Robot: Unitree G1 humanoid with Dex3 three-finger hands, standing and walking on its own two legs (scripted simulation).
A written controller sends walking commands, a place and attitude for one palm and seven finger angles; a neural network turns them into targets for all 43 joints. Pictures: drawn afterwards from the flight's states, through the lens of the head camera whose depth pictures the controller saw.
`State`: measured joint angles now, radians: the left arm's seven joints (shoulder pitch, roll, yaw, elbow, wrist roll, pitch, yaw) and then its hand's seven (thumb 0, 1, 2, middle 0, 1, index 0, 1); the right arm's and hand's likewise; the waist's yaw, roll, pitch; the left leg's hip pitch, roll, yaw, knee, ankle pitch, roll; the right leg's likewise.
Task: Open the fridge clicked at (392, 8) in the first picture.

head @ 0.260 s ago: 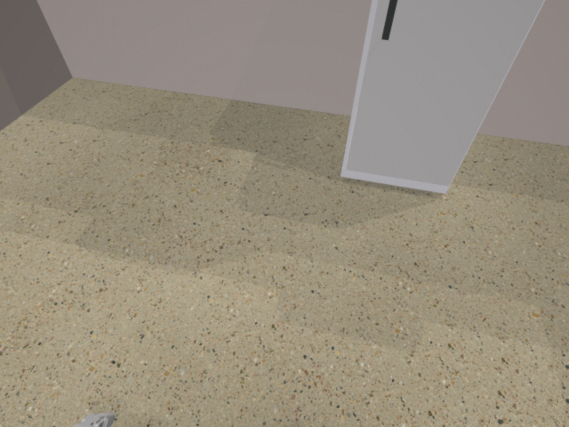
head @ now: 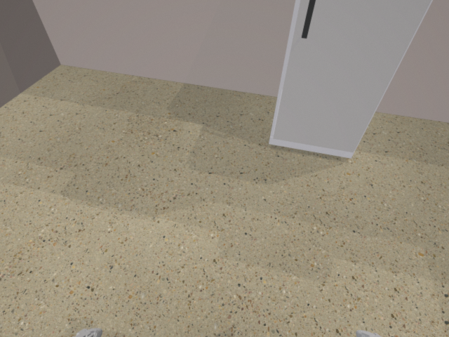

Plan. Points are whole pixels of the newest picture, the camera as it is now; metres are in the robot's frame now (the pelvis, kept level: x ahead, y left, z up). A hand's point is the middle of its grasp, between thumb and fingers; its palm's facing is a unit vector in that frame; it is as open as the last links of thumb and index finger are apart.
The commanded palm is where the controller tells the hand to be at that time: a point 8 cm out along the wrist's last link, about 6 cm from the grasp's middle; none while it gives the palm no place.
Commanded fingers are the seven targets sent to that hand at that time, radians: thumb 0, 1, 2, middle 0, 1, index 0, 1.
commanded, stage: stand and wait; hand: left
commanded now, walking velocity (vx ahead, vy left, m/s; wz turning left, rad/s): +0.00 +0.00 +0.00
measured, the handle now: out of the picture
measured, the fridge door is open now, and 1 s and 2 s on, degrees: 0 0 0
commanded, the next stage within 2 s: look at it before walking up in 0.56 s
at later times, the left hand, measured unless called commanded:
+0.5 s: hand out of the picture +0.05 +0.25 -0.15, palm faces -0.03 -0.94 -0.34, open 7.4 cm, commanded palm none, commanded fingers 0.00 0.90 0.90 -0.20 -0.30 -0.20 -0.30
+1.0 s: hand out of the picture +0.05 +0.24 -0.15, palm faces -0.03 -0.94 -0.33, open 7.4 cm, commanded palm none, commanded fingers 0.00 0.90 0.90 -0.20 -0.30 -0.20 -0.30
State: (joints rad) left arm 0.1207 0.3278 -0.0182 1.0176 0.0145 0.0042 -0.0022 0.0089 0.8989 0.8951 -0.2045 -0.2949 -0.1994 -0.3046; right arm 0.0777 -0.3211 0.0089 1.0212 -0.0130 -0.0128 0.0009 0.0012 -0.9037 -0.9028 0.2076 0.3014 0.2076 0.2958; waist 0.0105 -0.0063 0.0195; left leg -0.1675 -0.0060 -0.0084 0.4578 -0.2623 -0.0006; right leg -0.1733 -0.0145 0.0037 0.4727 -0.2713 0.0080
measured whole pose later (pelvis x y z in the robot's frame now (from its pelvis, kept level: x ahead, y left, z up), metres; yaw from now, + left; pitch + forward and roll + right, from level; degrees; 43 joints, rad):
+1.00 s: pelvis -0.02 -0.01 +0.01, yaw +0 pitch -2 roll +0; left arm 0.14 0.34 -0.01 1.09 0.02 0.00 -0.01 0.01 0.90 0.90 -0.20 -0.29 -0.20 -0.30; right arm 0.12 -0.34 0.01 1.11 -0.01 -0.01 0.00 0.00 -0.90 -0.90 0.21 0.30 0.21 0.30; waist 0.01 0.00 0.03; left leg -0.15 0.01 -0.01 0.38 -0.19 -0.01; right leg -0.15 0.00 0.00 0.39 -0.20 0.00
